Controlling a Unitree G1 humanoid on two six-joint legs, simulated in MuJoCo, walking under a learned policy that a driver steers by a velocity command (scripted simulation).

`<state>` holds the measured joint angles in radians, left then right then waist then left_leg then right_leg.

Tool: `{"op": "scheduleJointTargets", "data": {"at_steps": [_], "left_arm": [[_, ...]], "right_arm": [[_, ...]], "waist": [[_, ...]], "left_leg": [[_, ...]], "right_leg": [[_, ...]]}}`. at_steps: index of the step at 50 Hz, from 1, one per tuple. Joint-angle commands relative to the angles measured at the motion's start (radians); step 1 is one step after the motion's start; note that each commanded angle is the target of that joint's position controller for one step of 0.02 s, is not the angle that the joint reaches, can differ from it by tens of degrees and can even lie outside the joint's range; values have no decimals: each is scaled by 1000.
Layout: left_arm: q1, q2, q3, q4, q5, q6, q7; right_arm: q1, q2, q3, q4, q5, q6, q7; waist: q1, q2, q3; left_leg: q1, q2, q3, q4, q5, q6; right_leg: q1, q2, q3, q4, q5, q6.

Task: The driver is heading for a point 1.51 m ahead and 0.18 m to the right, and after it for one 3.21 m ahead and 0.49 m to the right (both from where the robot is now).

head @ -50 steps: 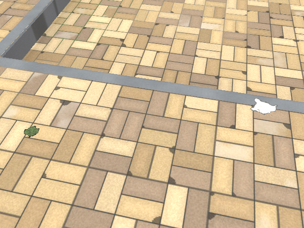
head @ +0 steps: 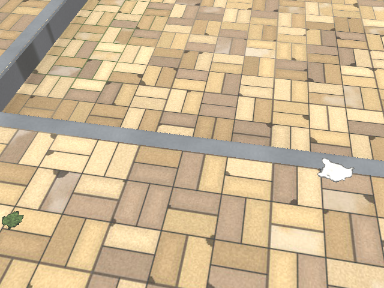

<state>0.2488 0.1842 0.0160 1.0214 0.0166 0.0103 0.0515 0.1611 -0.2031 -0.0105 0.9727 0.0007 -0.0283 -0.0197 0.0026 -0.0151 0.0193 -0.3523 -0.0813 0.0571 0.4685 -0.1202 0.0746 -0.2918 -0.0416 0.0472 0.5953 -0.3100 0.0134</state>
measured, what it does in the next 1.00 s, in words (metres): walks ahead: left foot, then right foot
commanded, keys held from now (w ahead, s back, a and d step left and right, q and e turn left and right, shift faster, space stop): no key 0.02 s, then w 0.18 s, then no key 0.80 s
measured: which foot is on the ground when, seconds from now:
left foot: down 0.00-0.08, up 0.10-0.32, down 0.34-1.00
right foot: down 0.00-0.36, up 0.38-0.62, down 0.64-1.00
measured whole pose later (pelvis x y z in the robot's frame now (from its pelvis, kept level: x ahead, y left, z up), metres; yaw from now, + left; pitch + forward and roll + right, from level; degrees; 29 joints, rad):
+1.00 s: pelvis +0.13 +0.03 +0.01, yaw +1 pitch -1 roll +0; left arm 0.20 0.18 0.05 1.10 -0.01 -0.01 0.05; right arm 0.23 -0.19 -0.02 1.09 0.00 -0.01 -0.02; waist 0.00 0.00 0.05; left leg -0.15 -0.04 0.04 0.47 -0.31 0.05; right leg -0.22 -0.03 0.00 0.50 -0.26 0.02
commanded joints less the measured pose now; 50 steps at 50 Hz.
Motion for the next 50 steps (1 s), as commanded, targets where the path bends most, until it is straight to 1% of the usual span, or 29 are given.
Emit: {"op": "scheduleJointTargets", "data": {"at_steps": [1, 2, 3, 4, 5, 6, 7, 8, 10, 12, 14, 16, 17, 18, 19, 20, 22, 24, 26, 28, 30, 31, 32, 33, 34, 35, 36, 41, 50], "left_arm": [[155, 124, 25, 25, 8, 8, -1], [154, 123, 29, 35, -2, -6, -1], [153, 134, 35, 36, -7, -19, 1], [149, 165, 48, 31, -11, -33, 1], [133, 198, 65, 19, -20, -51, 0], [135, 199, 71, 16, -25, -68, 2], [148, 171, 67, 16, -25, -82, 1], [155, 158, 65, 19, -32, -94, -2], [157, 135, 61, 15, -41, -99, -9], [161, 154, 63, 13, -26, -86, -13], [169, 183, 69, 16, -32, -70, -17], [165, 182, 67, 14, -38, -66, -16], [145, 150, 58, 6, -31, -70, -15], [164, 60, 37, -9, -12, -81, -9], [162, 34, 27, -13, -11, -83, -4], [162, 93, 44, -7, -24, -76, -6], [140, 93, 50, 5, -29, -64, -7], [125, 69, 50, 7, -22, -56, 2], [103, 40, 40, 5, -26, -55, 5], [71, 47, 37, -1, -31, -47, 7], [88, 49, 35, 13, -30, -33, 3], [82, 65, 37, 15, -19, -24, 1], [81, 95, 41, 12, -6, -14, 2], [62, 131, 46, 2, -7, -6, 5], [22, 162, 57, 14, -25, -4, 3], [13, 117, 54, 14, -27, -7, -1], [10, 94, 50, 19, -19, -13, -1], [-3, 87, 54, 37, -21, -33, -4], [-11, 85, 52, 61, -22, -22, -1]], "right_arm": [[0, -114, -28, -40, 11, 1, -11], [4, -107, -28, -31, 3, 2, -18], [7, -107, -31, -30, 7, -1, -22], [2, -103, -34, -30, 12, -8, -22], [-16, -95, -34, -35, 10, -19, -16], [-25, -111, -42, -35, 10, -29, -6], [-19, -115, -49, -29, 16, -36, 2], [-9, -95, -46, -27, 23, -44, 8], [-64, -82, -42, -41, 29, -65, 18], [-94, -51, -32, -41, 24, -72, 20], [-38, -49, -31, -17, 23, -63, 22], [68, -89, -46, 19, 22, -43, 12], [143, -133, -57, 33, 19, -35, 3], [200, -242, -78, 39, 6, -25, -6], [286, -226, -68, 64, -8, -26, 2], [238, -179, -50, 54, -12, -37, 7], [91, -157, -39, 10, -10, -50, 14], [30, -105, -20, 5, -14, -49, 12], [40, -111, -17, 20, -22, -42, 3], [49, -141, -22, 28, -13, -32, -4], [26, -142, -23, 30, 11, -21, -5], [49, -135, -23, 42, 23, -20, 0], [76, -119, -20, 51, 18, -23, 6], [96, -104, -21, 52, 0, -26, 14], [141, -78, -20, 60, -6, -21, 14], [111, -86, -20, 64, -6, -16, 9], [92, -85, -21, 61, 0, -10, 3], [111, -79, -20, 78, -2, 4, -6], [121, -69, -19, 100, -1, 12, -7]], "waist": [[8, -16, 76], [11, -73, 72], [16, -127, 64], [21, -177, 63], [29, -233, 68], [37, -214, 71], [33, -165, 70], [24, -145, 72], [35, -100, 61], [44, -104, 49], [16, -111, 24], [-29, -91, -20], [-56, -31, -68], [-49, 195, -114], [-87, 295, -171], [-52, 190, -123], [-2, 103, -68], [30, 94, -46], [32, 117, -60], [23, 120, -81], [46, 102, -83], [45, 83, -64], [34, 53, -56], [-2, -11, -20], [-42, -101, 12], [-8, -66, 35], [-2, -44, 37], [-8, -24, -21], [-5, 10, -5]], "left_leg": [[-102, 122, -150, -209, -452, -12], [0, 84, -100, -131, -415, -27], [33, 55, -62, -33, -414, -29], [9, 22, -19, 75, -394, -31], [-59, 0, 16, 231, -280, -32], [-160, 45, -33, 343, -255, -16], [-269, 78, -69, 427, -283, -6], [-334, 111, -94, 443, -284, 4], [-323, 126, -65, 307, -249, 3], [-184, 85, -1, 187, -239, -13], [-9, 42, 45, 49, -138, -24], [178, 39, 22, -36, -28, -18], [309, 123, -70, -52, 87, 1], [458, 289, -270, -62, 352, 82], [447, 465, -484, -136, 453, 216], [379, 470, -476, -140, 450, 235], [274, 374, -316, -145, 452, 171], [183, 300, -197, -150, 552, 130], [162, 258, -137, -129, 618, 125], [178, 257, -143, -112, 611, 136], [146, 252, -150, -101, 485, 125], [117, 230, -156, -113, 329, 94], [78, 207, -163, -129, 127, 59], [29, 150, -133, -135, -62, 31], [27, 97, -91, -156, -109, 9], [52, 85, -71, -137, -109, -5], [58, 88, -67, -122, -72, -8], [145, 97, -62, -71, 103, -10], [159, 105, -66, -69, 100, -15]], "right_leg": [[1, -17, 14, -180, -165, -75], [-96, -12, 31, -242, -336, -92], [-123, -36, 73, -310, -427, -112], [-104, -87, 152, -382, -476, -136], [-44, -179, 279, -447, -460, -174], [28, -259, 366, -475, -397, -219], [113, -279, 386, -472, -322, -238], [176, -288, 384, -452, -270, -239], [234, -233, 282, -434, -150, -194], [182, -170, 171, -389, 41, -177], [115, -141, 116, -315, 165, -170], [49, -116, 104, -239, 225, -132], [-12, -64, 44, -119, 227, -84], [-193, 55, -78, 120, 40, -9], [-254, 61, -59, 308, -279, 25], [-265, 15, 0, 475, -316, 28], [-274, -26, 5, 504, -206, 21], [-178, -44, -3, 360, -110, 27], [-84, -19, -32, 201, -71, 34], [-22, 3, -51, 69, -25, 37], [91, 12, -66, -105, 147, 21], [145, 6, -52, -180, 255, 5], [202, -37, -6, -179, 337, -12], [219, -67, 12, -158, 395, -35], [177, -47, -3, -125, 305, -63], [136, -26, -9, -135, 248, -56], [129, -24, -9, -143, 260, -45], [141, -15, -16, -131, 357, -37], [135, -4, -25, -136, 321, -32]]}}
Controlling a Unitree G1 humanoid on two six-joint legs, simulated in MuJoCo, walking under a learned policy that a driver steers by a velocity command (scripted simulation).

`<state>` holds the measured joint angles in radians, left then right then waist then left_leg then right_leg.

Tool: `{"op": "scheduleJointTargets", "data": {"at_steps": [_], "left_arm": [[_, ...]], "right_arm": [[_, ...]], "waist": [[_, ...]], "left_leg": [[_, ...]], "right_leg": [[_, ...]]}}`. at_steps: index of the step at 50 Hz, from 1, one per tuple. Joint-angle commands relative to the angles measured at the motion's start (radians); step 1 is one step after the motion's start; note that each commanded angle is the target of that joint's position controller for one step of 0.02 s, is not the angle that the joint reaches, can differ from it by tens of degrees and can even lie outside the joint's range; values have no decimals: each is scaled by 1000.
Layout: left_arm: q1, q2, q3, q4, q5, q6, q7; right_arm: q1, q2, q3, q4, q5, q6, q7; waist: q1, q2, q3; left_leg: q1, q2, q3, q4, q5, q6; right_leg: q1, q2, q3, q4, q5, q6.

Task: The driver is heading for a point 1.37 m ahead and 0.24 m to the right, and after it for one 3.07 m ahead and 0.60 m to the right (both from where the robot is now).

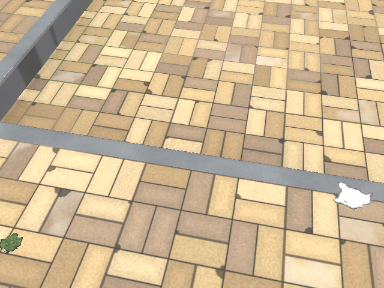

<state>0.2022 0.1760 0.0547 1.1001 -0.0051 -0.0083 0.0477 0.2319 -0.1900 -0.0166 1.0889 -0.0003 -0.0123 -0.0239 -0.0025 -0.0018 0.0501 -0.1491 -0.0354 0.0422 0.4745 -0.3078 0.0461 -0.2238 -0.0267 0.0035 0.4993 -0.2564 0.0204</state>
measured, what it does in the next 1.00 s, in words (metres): walks ahead: right foot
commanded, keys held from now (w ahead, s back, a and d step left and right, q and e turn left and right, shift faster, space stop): no key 0.18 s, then w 0.82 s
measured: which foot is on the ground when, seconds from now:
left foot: down 0.00-0.54, up 0.56-1.00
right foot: down 0.00-0.24, up 0.26-0.52, down 0.54-1.00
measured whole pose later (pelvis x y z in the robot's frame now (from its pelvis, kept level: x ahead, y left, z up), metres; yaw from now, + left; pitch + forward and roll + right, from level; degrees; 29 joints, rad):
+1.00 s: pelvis +0.27 -0.07 -0.01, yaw +0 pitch +2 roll -1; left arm 0.47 0.19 0.04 1.09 -0.01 -0.09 0.01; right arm -0.04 -0.22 -0.05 0.90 0.03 -0.09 0.04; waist 0.08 0.03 0.02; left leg -0.65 0.07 0.03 0.57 0.04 0.06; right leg 0.14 0.03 -0.07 0.16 -0.34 -0.03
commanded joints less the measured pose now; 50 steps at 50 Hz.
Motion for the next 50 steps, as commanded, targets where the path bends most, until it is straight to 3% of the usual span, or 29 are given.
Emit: {"op": "scheduleJointTargets", "data": {"at_steps": [1, 9, 10, 11, 12, 13, 14, 16, 19, 22, 24, 26, 27, 28, 29, 30, 31, 32, 33, 35, 39, 42, 47, 50], "left_arm": [[36, 93, 13, -15, 0, -3, 4], [41, 84, 9, 4, 2, 3, 6], [59, 73, 7, 16, 2, 5, 7], [60, 75, 9, 18, -4, 5, 7], [41, 76, 10, 7, -8, 2, 7], [-5, 74, 9, -18, -10, -8, 6], [-51, 65, 5, -47, -14, -24, -1], [-102, 86, 13, -79, -29, -53, -15], [-85, 106, 26, -77, -33, -83, -34], [-93, 65, 17, -78, -28, -92, -47], [-17, 68, 20, -51, -31, -86, -52], [144, 111, 44, 1, -29, -76, -46], [272, 173, 65, 24, -27, -81, -41], [400, 297, 82, 32, -15, -90, -43], [371, 240, 56, 37, 7, -110, -56], [255, 194, 36, 3, 2, -124, -62], [159, 152, 19, -28, 1, -128, -69], [98, 140, 9, -49, 2, -127, -75], [82, 125, 3, -55, 4, -124, -75], [137, 116, -3, -41, 10, -118, -67], [215, 151, 0, -37, 13, -110, -42], [239, 154, 0, -47, 10, -105, -33], [316, 152, 7, -30, -3, -91, -31], [307, 173, 18, -30, -5, -79, -28]], "right_arm": [[52, -82, -12, -14, 0, -4, -3], [63, -75, -12, -1, 0, -4, -5], [84, -73, -12, 10, 0, -3, -6], [95, -100, -23, 13, 9, 0, -9], [110, -139, -37, 10, 18, 0, -11], [143, -170, -47, 8, 25, -5, -12], [154, -202, -60, 3, 26, -16, -13], [160, -184, -61, -8, 6, -50, -13], [123, -141, -52, -34, 24, -71, -2], [125, -180, -61, -42, 23, -61, 4], [120, -199, -66, -43, 36, -56, 7], [107, -184, -59, -51, 35, -59, 8], [71, -134, -44, -66, 27, -65, 11], [68, -38, -21, -115, 18, -82, 11], [46, -68, -29, -133, 41, -97, 13], [7, -109, -37, -152, 61, -107, 20], [-3, -129, -41, -153, 56, -110, 22], [7, -132, -49, -142, 40, -108, 18], [18, -140, -57, -136, 30, -101, 16], [16, -124, -61, -127, 28, -84, 18], [-133, -97, -60, -179, 17, -71, 21], [-246, -83, -52, -213, 21, -74, 32], [-383, -77, -38, -258, 28, -84, 59], [-401, -93, -38, -281, 31, -96, 78]], "waist": [[0, -1, -31], [2, 3, 0], [2, 13, -21], [-7, 36, -7], [-22, 80, 28], [-45, 128, 73], [-60, 168, 122], [-64, 132, 165], [-34, 65, 102], [-25, 102, 58], [20, 96, 44], [95, 70, -4], [158, -51, -40], [161, -341, -124], [130, -261, -126], [89, -169, -27], [56, -112, 9], [25, -78, 18], [4, -82, 23], [3, -84, 21], [26, -49, 41], [50, -62, 56], [81, -57, 99], [58, -75, 84]], "left_leg": [[-46, 59, -52, -77, 281, 13], [-65, 65, -63, -101, 212, 13], [-55, 61, -64, -117, 93, 21], [-59, 69, -90, -138, -110, 48], [-67, 122, -172, -189, -337, 89], [-59, 224, -313, -271, -508, 143], [-72, 332, -461, -340, -564, 204], [16, 424, -571, -377, -434, 257], [119, 343, -395, -343, -198, 184], [-16, 250, -225, -312, -92, 150], [-134, 230, -180, -247, -115, 143], [-233, 195, -150, -104, -27, 113], [-324, 126, -53, 187, 77, 57], [-563, -2, 33, 588, -162, -4], [-664, 9, -122, 799, -231, 16], [-749, 76, -142, 861, -140, 49], [-728, 121, -126, 841, -30, 64], [-676, 152, -121, 771, 51, 64], [-608, 175, -116, 703, 93, 57], [-558, 176, -84, 631, 150, 35], [-644, 171, -66, 440, 275, -8], [-604, 146, -40, 266, 381, -16], [-605, 119, -18, 114, 388, 6], [-549, 95, -2, 61, 300, 41]], "right_leg": [[66, -18, 18, -42, 260, -38], [56, -13, 15, -61, 200, -31], [61, 5, -6, -49, 101, -32], [22, 40, -46, 3, -60, -37], [-61, 64, -77, 78, -189, -42], [-173, 63, -92, 176, -230, -49], [-252, 26, -62, 289, -210, -64], [-467, -52, 25, 511, -266, -83], [-496, -97, 25, 411, -173, -89], [-237, -33, -72, 204, -101, -62], [-45, 14, -127, 90, 7, -52], [169, 57, -139, 52, 14, -63], [295, -67, 45, -48, -64, -113], [454, -335, 544, -253, -214, -260], [406, -402, 786, -351, -408, -326], [327, -388, 683, -343, -449, -294], [255, -332, 536, -343, -352, -253], [188, -287, 419, -354, -222, -221], [135, -244, 319, -366, -114, -195], [113, -200, 207, -383, 44, -185], [159, -195, 131, -398, 237, -205], [155, -176, 75, -418, 262, -195], [271, -205, 35, -391, 305, -195], [348, -237, 20, -312, 466, -186]]}}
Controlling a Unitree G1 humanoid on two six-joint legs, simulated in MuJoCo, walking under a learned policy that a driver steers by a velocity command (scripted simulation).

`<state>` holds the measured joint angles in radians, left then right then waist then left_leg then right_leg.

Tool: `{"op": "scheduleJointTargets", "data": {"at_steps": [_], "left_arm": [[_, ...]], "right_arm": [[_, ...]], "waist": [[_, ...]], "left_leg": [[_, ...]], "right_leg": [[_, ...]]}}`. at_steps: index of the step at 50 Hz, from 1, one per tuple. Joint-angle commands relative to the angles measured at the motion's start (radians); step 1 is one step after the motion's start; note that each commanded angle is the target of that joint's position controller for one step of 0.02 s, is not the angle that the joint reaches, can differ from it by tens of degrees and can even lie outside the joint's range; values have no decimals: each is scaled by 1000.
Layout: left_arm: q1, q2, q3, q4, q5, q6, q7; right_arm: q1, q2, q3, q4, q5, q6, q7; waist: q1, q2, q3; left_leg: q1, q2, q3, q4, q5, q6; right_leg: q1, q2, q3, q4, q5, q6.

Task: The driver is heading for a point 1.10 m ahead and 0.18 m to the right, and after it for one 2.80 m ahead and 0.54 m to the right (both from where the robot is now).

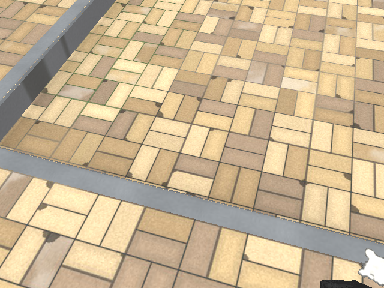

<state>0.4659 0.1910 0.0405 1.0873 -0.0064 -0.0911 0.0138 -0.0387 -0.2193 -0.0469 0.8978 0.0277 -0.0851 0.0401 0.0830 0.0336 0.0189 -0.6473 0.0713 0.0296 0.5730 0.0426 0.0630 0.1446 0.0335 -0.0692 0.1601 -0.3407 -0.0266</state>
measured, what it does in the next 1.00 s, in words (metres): walks ahead, turning right: left foot, then right foot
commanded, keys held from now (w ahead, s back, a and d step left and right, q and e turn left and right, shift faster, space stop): w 0.14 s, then w+e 0.06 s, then e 0.50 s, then w+e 0.06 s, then w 0.24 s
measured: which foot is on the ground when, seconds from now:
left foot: up 0.00-0.06, down 0.08-0.62, up 0.64-1.00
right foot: down 0.00-0.08, up 0.10-0.56, down 0.58-1.00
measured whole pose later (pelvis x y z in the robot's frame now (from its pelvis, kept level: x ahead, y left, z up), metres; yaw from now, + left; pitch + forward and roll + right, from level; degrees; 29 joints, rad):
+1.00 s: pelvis +0.42 +0.00 +0.01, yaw -22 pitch +2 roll -1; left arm 0.24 0.24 0.07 0.83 0.01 -0.11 -0.02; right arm 0.34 -0.26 -0.04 0.92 -0.06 -0.07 0.00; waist 0.03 0.01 0.01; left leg -0.29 0.06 0.04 0.59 -0.37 -0.01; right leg -0.30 0.11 0.11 0.37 -0.10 -0.09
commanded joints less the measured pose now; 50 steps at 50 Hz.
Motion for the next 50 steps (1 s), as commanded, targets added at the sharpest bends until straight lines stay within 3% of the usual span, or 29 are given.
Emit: {"op": "scheduleJointTargets", "data": {"at_steps": [1, 2, 3, 4, 5, 6, 7, 8, 9, 10, 12, 14, 17, 21, 26, 29, 30, 31, 32, 33, 34, 35, 36, 37, 39, 41, 44, 47, 50], "left_arm": [[127, 32, -27, 22, 168, -27, -62], [43, 108, 5, -11, 138, -31, -85], [1, 172, 20, -28, 110, -30, -96], [61, 178, 19, -17, 114, -30, -102], [280, 59, -22, 3, 135, -39, -109], [196, 44, -35, -16, 123, -34, -131], [-32, 92, -6, -91, 72, -34, -132], [-136, 117, 4, -114, 57, -42, -105], [-139, 109, 2, -124, 79, -43, -77], [-148, 60, -9, -133, 89, -38, -65], [-103, -7, -16, -131, 80, -15, -62], [-97, -6, -13, -140, 63, -9, -78], [-184, 1, -12, -177, 59, -6, -102], [-318, 48, -5, -239, 47, 15, -99], [-358, 88, 12, -251, 47, 19, -82], [-343, 142, 35, -257, 27, -2, -57], [-302, 206, 53, -260, 19, -16, -37], [-157, 284, 75, -260, 27, -15, -13], [1, 273, 67, -217, 44, -6, 2], [-33, 314, 96, -185, 62, -35, 10], [-161, 294, 109, -215, 38, -40, 14], [-266, 234, 88, -244, 26, -34, 12], [-295, 189, 73, -256, 14, -34, 11], [-278, 182, 66, -260, 17, -25, 6], [-295, 200, 69, -278, 33, -26, -7], [-291, 226, 77, -296, 27, -42, -17], [-215, 225, 74, -286, 19, -57, -25], [-200, 210, 66, -310, 9, -45, -32], [-255, 205, 59, -333, 12, -15, -42]], "right_arm": [[-8, -22, 13, -45, -130, 12, 16], [26, -94, -16, -50, -124, 25, 14], [58, -145, -33, -46, -89, 25, 11], [191, -166, -42, -10, -67, 13, 2], [397, -154, -28, 28, -55, 11, -6], [687, -150, -24, 123, -87, 21, -17], [729, -147, -29, 170, -118, -6, -23], [516, -166, -40, 129, -96, -25, -31], [427, -100, -23, 118, -90, -24, -41], [381, -19, 0, 114, -87, -23, -45], [334, 50, 19, 99, -96, -27, -47], [307, 19, 8, 77, -95, -57, -46], [328, -17, 6, 66, -119, -79, -46], [433, -119, -27, 81, -93, -83, -49], [439, -126, -58, 77, -90, -54, -56], [421, -133, -69, 50, -76, -38, -64], [460, -107, -64, 24, -65, -34, -56], [528, -38, -33, -22, -82, -35, -54], [340, -103, -45, -90, -89, -19, -36], [219, -90, -38, -152, -78, -7, -26], [223, -135, -49, -136, -83, 0, -40], [342, -167, -63, -107, -102, -1, -61], [371, -127, -54, -95, -118, -2, -71], [383, -81, -44, -96, -123, -1, -79], [445, -58, -32, -70, -98, 18, -59], [462, -82, -28, -49, -87, 37, -34], [415, -108, -21, -45, -98, 43, -30], [359, -106, -8, -48, -100, 16, -40], [420, -99, 2, -17, -83, -28, -38]], "waist": [[-70, -167, -4], [-116, -161, 21], [-166, -98, -35], [-180, -65, -156], [-161, 90, -424], [-283, 135, -464], [-307, 67, -229], [-238, 37, -10], [-189, 21, -4], [-150, -5, -6], [-66, -21, 5], [-32, 8, 2], [-31, 15, -10], [-64, 28, -4], [-68, 20, -4], [-53, -5, -61], [-75, -98, -186], [-55, -250, -422], [31, -192, -518], [25, -101, -345], [-16, -89, -182], [-101, -92, -144], [-122, -107, -72], [-139, -114, -63], [-157, -105, -81], [-132, -107, -70], [-76, -114, -52], [-32, -115, -46], [-72, -87, -34]], "left_leg": [[101, -18, -28, -8, 16, 40], [138, -62, 15, -14, -110, 52], [296, -109, 83, -70, -94, 78], [606, -98, 62, 29, -22, 121], [1150, 87, -238, 59, -19, 308], [1321, 269, -648, -160, -170, 401], [1155, 238, -668, -265, -368, 277], [850, 240, -548, -305, -399, 221], [683, 231, -457, -343, -315, 227], [593, 224, -367, -372, -220, 226], [455, 219, -239, -428, 81, 222], [409, 174, -75, -430, 342, 215], [354, 106, 107, -406, 516, 164], [528, 150, 121, -363, 687, 166], [759, 199, 146, -282, 666, 130], [777, 156, 190, -132, 693, 52], [707, 85, 218, 6, 548, -14], [401, -20, 191, 264, 14, -130], [211, -147, 59, 488, -780, -152], [85, -76, -115, 588, -791, -104], [66, -22, -133, 599, -760, -86], [136, -1, -126, 530, -714, -76], [195, 15, -113, 458, -640, -72], [281, 3, -98, 426, -573, -71], [348, -38, -45, 424, -460, -81], [361, -35, -9, 384, -437, -106], [324, 7, -24, 250, -456, -120], [295, 11, -18, 88, -458, -94], [421, -29, 40, -113, -351, -43]], "right_leg": [[-6, -315, 127, -12, 669, -200], [33, -309, 95, 50, 830, -194], [4, -252, 30, 170, 972, -161], [-137, -190, 1, 379, 956, -117], [-522, -84, 16, 683, 629, -53], [-751, 76, 74, 1031, -205, -12], [-933, 28, 215, 1207, -200, -72], [-965, -74, 216, 1211, -81, -98], [-852, -118, 218, 1162, -31, -121], [-794, -151, 213, 1142, 24, -130], [-699, -168, 196, 1135, 39, -114], [-691, -164, 157, 1077, 57, -87], [-661, -172, 80, 829, 294, -26], [-710, -141, 61, 583, 412, 7], [-735, -110, 61, 415, 354, -21], [-577, -26, 22, 304, 450, -96], [-366, -50, 85, 327, 827, -199], [60, -284, 421, 314, 1029, -453], [212, -408, 682, 181, 986, -513], [97, -378, 626, 157, 731, -395], [-99, -314, 512, 117, 627, -340], [-229, -271, 465, 70, 523, -330], [-370, -228, 430, 15, 387, -303], [-460, -197, 418, -32, 271, -283], [-517, -155, 358, -65, 115, -237], [-546, -139, 323, -64, 19, -205], [-461, -193, 404, -30, -90, -211], [-373, -241, 503, 26, -194, -239], [-423, -211, 503, 99, -275, -245]]}}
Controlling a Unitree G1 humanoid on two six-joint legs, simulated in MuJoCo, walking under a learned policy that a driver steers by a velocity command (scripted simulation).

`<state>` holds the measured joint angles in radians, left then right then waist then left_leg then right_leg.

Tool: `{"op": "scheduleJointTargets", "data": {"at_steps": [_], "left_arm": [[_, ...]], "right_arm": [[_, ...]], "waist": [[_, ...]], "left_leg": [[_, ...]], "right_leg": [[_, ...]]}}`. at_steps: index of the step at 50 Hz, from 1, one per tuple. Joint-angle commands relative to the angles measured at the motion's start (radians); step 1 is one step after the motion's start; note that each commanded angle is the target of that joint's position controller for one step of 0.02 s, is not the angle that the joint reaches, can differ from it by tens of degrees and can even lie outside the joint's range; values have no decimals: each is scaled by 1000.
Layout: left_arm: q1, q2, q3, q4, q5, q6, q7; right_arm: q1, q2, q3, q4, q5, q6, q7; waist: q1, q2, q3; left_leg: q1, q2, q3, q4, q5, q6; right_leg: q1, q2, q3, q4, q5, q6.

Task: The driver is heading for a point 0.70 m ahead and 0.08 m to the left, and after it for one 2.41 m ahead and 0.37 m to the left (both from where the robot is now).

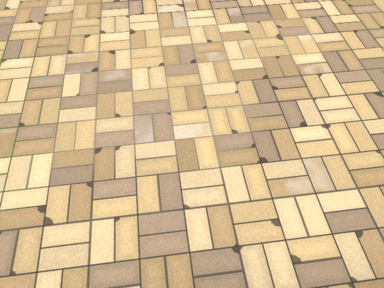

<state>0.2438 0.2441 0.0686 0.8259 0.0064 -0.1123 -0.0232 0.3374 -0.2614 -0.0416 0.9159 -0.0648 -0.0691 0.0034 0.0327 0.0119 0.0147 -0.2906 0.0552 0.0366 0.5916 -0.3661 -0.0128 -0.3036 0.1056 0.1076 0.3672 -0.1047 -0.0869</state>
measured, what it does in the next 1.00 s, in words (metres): goes down: left foot, then right foot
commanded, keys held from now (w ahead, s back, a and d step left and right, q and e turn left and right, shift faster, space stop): w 0.64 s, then w+q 0.30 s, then q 0.06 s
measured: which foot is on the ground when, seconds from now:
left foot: up 0.00-0.02, down 0.04-0.50, up 0.52-0.94, down 0.96-1.00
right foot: down 0.00-0.06, up 0.08-0.44, down 0.46-0.96, up 0.98-1.00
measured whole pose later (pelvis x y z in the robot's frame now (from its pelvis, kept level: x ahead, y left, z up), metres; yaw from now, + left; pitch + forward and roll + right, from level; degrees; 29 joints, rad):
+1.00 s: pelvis +0.51 +0.06 -0.16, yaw +7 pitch +2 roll -3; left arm 0.49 0.19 0.03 0.98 -0.02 -0.09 0.01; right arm 0.04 -0.22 -0.04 0.80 0.02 -0.06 0.08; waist 0.09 0.03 0.03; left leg -0.45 0.01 0.00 0.48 -0.02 0.09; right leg -0.32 -0.06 -0.07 1.58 -0.83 0.00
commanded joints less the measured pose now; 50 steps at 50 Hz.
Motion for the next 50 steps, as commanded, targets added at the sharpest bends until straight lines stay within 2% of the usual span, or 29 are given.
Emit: {"op": "scheduleJointTargets", "data": {"at_steps": [1, 2, 4, 5, 7, 12, 15, 18, 19, 22, 23, 24, 25, 26, 27, 28, 29, 31, 32, 34, 35, 38, 41, 42, 43, 46, 48, 49, 50], "left_arm": [[-30, 135, 25, -69, 11, 12, -8], [-36, 101, 14, -72, 27, 14, -9], [-178, -26, -19, -131, 65, 7, 2], [-175, 6, -14, -107, 52, 10, 18], [-102, 66, 8, -60, 49, 11, 39], [-197, -22, -12, -73, 53, 13, -22], [-309, -57, -28, -117, 49, 23, -47], [-360, 3, -11, -155, 57, 31, -48], [-325, -3, -11, -156, 59, 31, -45], [-182, 49, 17, -136, 60, 19, -31], [-107, 59, 24, -123, 36, 20, -24], [64, 100, 43, -69, 31, 10, -12], [229, 131, 50, -24, 41, 0, 2], [417, 100, 26, 25, 62, -1, -3], [420, 98, 34, 69, 89, -32, 1], [248, 53, 18, 54, 65, -41, -7], [152, -27, -12, 43, 53, -29, -16], [30, -91, -47, 22, 56, -24, -21], [26, -61, -38, 27, 47, -21, -13], [29, -28, -30, 30, 79, -37, 10], [9, -80, -53, 3, 95, -60, 40], [164, 0, -53, 59, 99, -55, 36], [359, -22, -82, 136, 78, -51, 11], [260, 117, -11, 111, -77, -19, 54], [305, 119, -12, 121, -67, 4, 70], [327, 43, -17, 137, -31, 43, 65], [257, 39, -11, 131, -12, 26, 38], [319, -39, -29, 82, -8, -3, 23], [337, 67, -31, 37, -40, -28, 4]], "right_arm": [[72, -51, 2, -27, 12, -64, 0], [138, -51, 5, -14, 9, -84, -3], [246, -125, -5, 10, -22, -108, -3], [163, -145, -13, -13, -22, -95, 3], [124, -57, 2, -21, 7, -86, 1], [219, 18, 39, 13, -6, -82, 2], [305, 0, 43, 73, -1, -74, 32], [309, -32, 36, 86, -1, -74, 53], [306, -37, 37, 98, -28, -75, 50], [201, -76, 18, 55, -35, -83, 24], [155, -109, 4, 69, -18, -78, 32], [172, -117, -5, 76, -13, -74, 42], [339, 5, 24, 105, -42, -70, 54], [339, 80, 46, 94, -46, -77, 80], [32, 53, 32, -46, 8, -85, 84], [-94, -7, 13, -83, 12, -79, 64], [-66, -23, 5, -79, -12, -64, 46], [-10, 74, 35, -69, -49, -20, 25], [-20, 94, 37, -81, -56, 2, 21], [36, 88, 46, -78, -75, 11, 42], [-3, 56, 44, -90, -84, -7, 53], [-116, 29, 37, -127, -34, -4, 65], [-298, -27, 29, -193, -49, 25, 54], [-434, -42, 6, -232, 167, 5, 61], [-462, -19, 18, -241, 182, -5, 73], [-341, 16, 12, -175, 121, -2, 103], [82, -82, -54, -40, 90, 18, 77], [149, -200, -60, -34, 67, 11, 66], [208, -191, -60, -57, 78, 14, 65]], "waist": [[-35, -58, -31], [-64, -31, -39], [-143, 144, 120], [-118, 70, 133], [-93, 78, 62], [-101, 66, 86], [-127, 95, 95], [-112, 106, 101], [-78, 131, 103], [6, 87, 10], [69, 72, -2], [103, 49, -58], [84, -138, -268], [133, -203, -392], [193, -154, -79], [119, -70, 66], [47, 8, 23], [-68, -2, 99], [-72, -17, 66], [-81, -51, 31], [-60, 3, 1], [-5, -44, 35], [56, -28, 160], [97, -20, 152], [107, 11, 114], [77, -7, 65], [-140, 47, -114], [-129, 263, -221], [-176, 220, -477]], "left_leg": [[131, -13, 31, -165, 61, 60], [213, 40, -45, -200, 29, 112], [397, 378, -710, -492, -254, 418], [458, 371, -647, -517, -255, 373], [485, 275, -450, -490, -120, 287], [282, 156, -147, -489, 284, 237], [204, 137, -87, -471, 446, 251], [237, 170, -105, -434, 572, 255], [313, 224, -134, -384, 657, 252], [256, 181, -33, -191, 998, 195], [195, 165, -21, -72, 1071, 177], [57, 110, 1, 135, 995, 158], [-181, 3, 24, 524, 475, 83], [-414, -159, -47, 904, -293, 53], [-693, -121, -177, 964, -212, 93], [-671, -26, -188, 886, -84, 105], [-537, 9, -186, 827, -23, 110], [-380, 76, -189, 624, 66, 106], [-358, 67, -150, 553, 54, 93], [-276, 59, -102, 479, 336, 100], [-322, 78, -145, 279, 653, 101], [-100, 41, -29, 68, 933, 76], [-326, 93, -77, -56, 788, 77], [-396, 8, -134, -80, 734, 75], [-426, 9, -127, -110, 775, 75], [-231, 10, -45, -220, 761, 98], [400, -27, -1, -205, 889, 176], [771, 187, -215, 106, 1460, 305], [911, 307, -434, 119, 1300, 443]], "right_leg": [[-19, -257, 318, -66, -521, -176], [-91, -214, 296, 27, -513, -147], [-605, 14, 157, 366, -391, 0], [-689, -17, 209, 440, -280, -2], [-636, -40, 123, 558, -163, 18], [-473, -113, -59, 471, 141, 54], [-340, -126, -152, 339, 186, 60], [-278, -96, -183, 291, 60, 25], [-325, -129, -109, 388, 107, 13], [-89, -69, -191, 433, -43, -27], [47, -69, -187, 291, -4, -48], [309, -60, -191, 265, 88, -79], [699, -224, 27, 285, 232, -280], [859, -416, 418, 139, 232, -453], [662, -443, 511, 10, -98, -360], [408, -444, 423, 5, -123, -289], [237, -439, 357, 3, -70, -290], [-93, -402, 226, -58, -56, -255], [-115, -348, 154, -82, -116, -235], [-198, -271, 24, -17, -105, -178], [-149, -223, -30, 71, -114, -127], [-294, -192, -105, 157, -298, -109], [-27, -338, 40, 225, -358, -136], [11, -314, 29, 329, -229, -109], [114, -327, 1, 401, -180, -90], [132, -314, -64, 601, -55, -49], [-179, -210, -189, 1130, 82, 17], [-598, -110, -217, 1652, -747, 98], [-681, -144, -34, 1635, -707, 102]]}}
Velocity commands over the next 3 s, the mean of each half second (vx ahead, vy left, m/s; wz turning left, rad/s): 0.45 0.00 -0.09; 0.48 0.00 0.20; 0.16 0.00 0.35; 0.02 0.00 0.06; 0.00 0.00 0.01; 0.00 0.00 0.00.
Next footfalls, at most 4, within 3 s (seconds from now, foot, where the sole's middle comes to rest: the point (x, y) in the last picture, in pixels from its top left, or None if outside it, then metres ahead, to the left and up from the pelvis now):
0.04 left None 0.03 0.13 -0.78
0.46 right None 0.30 -0.09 -0.78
0.96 left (167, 259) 0.64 0.16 -0.94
1.32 right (212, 217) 0.83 -0.02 -0.94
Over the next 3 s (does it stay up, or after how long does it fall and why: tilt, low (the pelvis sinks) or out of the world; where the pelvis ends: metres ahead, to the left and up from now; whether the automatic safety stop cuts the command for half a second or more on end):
stays up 0.73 0.09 -0.17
